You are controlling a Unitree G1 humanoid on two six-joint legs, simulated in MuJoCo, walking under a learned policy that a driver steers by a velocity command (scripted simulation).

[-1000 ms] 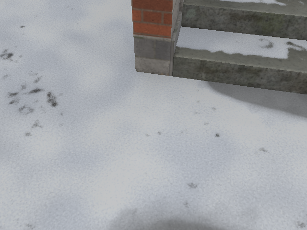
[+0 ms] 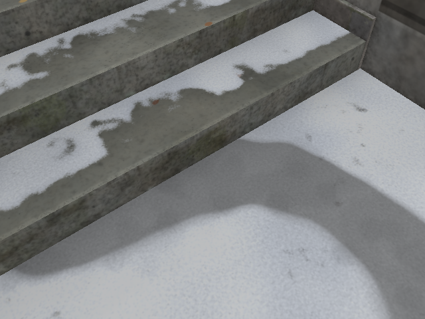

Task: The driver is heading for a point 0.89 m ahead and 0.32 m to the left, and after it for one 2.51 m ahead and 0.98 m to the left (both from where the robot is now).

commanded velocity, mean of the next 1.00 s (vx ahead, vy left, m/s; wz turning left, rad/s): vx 0.99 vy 0.00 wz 0.70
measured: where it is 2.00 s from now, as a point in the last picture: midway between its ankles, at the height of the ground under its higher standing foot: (101, 126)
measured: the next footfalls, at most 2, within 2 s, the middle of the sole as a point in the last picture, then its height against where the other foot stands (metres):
right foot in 0.24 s outside the picture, level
left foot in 0.68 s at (164, 250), level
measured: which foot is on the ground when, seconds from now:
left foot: down 0.00-0.26, up 0.28-0.66, down 0.68-1.00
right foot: up 0.00-0.22, down 0.24-0.68, up 0.70-1.00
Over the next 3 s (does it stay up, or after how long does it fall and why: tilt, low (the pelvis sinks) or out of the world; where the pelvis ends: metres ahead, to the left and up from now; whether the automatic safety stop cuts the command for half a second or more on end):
stays up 1.19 0.31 0.15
